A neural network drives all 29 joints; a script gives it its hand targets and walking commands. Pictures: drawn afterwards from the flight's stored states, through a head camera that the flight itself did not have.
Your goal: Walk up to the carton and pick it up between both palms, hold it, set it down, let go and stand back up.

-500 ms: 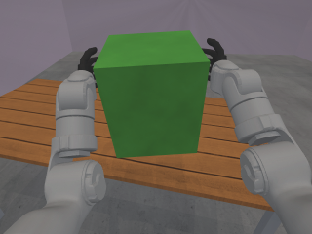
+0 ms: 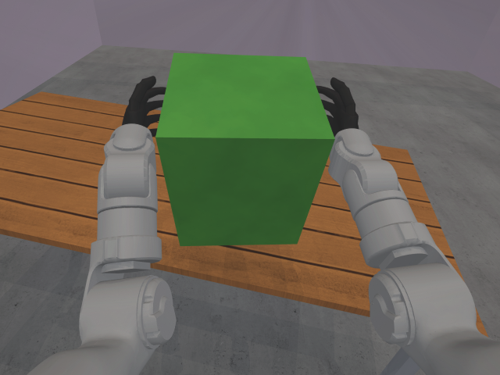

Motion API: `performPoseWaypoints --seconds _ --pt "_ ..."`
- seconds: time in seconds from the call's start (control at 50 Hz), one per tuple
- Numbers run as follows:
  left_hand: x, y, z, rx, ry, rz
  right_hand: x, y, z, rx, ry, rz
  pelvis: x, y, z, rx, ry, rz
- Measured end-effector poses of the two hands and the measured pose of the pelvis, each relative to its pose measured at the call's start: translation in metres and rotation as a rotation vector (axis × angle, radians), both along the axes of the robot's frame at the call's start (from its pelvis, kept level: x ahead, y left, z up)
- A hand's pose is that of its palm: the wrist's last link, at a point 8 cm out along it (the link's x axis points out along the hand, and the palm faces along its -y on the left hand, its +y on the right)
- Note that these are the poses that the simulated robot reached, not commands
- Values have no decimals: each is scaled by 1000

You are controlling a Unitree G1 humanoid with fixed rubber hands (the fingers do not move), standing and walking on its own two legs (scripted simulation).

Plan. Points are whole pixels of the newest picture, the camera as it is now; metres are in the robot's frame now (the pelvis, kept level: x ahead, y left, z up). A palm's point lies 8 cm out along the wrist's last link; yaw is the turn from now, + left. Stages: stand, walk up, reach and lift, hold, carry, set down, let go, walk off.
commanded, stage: set down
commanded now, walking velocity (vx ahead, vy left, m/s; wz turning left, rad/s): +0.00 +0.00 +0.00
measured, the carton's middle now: (240, 155) +0.42 +0.01 +0.20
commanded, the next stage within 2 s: none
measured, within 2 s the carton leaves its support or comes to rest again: neither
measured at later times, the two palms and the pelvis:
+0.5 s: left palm (147, 140) +0.41 +0.15 +0.23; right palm (339, 146) +0.39 -0.15 +0.24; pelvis +0.00 +0.01 +0.00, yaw -1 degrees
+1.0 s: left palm (160, 150) +0.43 +0.14 +0.21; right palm (341, 153) +0.40 -0.16 +0.22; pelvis +0.01 +0.00 +0.00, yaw -2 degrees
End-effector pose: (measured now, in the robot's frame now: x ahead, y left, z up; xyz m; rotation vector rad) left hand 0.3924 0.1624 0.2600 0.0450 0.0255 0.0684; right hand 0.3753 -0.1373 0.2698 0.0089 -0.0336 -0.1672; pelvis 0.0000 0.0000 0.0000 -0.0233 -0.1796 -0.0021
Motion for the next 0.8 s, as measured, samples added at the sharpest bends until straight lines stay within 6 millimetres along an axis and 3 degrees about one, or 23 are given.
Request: performPoseWaypoints --seconds 0.34,0.56,0.8 --pt "9 -10 -8 17 42 -8 4 -10 -18 16 16 -23 -5 11 1 6 15 -17" --pt "18 -8 -29 2 72 -7 13 -8 -32 10 35 -24 -3 10 2 8 47 -19" --pt "27 -20 -49 1 114 -19 19 -20 -47 17 72 -37 1 6 2 11 61 -27"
